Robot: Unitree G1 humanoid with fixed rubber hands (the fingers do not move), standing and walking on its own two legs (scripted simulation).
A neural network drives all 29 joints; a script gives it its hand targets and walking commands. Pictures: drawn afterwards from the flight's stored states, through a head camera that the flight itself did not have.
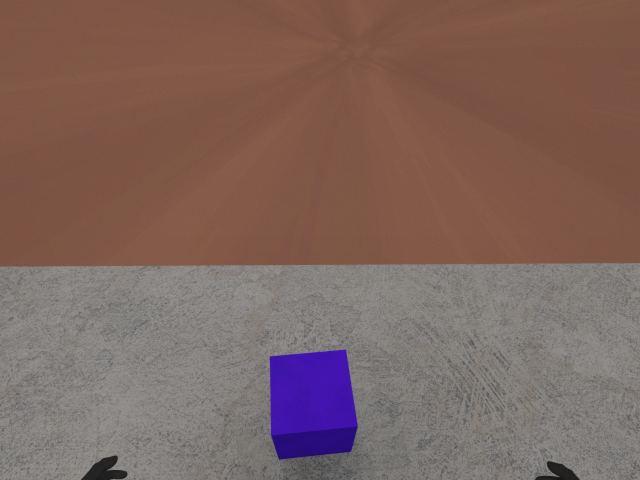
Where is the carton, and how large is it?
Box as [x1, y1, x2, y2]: [270, 350, 357, 458]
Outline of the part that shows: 345,350 270,356 271,436 279,458 350,451 357,425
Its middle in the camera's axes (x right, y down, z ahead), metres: -0.02 +0.47 +1.09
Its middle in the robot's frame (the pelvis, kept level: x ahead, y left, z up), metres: +0.42 +0.04 -0.66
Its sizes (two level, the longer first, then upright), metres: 0.210 0.200 0.250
